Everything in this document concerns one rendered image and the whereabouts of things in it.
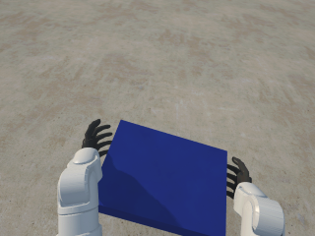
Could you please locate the left robot hand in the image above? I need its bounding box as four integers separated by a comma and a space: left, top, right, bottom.
82, 119, 113, 157

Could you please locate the carton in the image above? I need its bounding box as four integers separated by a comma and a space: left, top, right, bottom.
97, 120, 227, 236

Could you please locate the robot right forearm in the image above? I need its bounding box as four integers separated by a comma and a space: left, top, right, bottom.
233, 182, 285, 236

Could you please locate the right robot hand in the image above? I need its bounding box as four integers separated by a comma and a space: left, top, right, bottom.
226, 157, 252, 199

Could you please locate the robot left forearm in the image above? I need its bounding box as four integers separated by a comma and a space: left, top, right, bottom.
56, 147, 103, 236

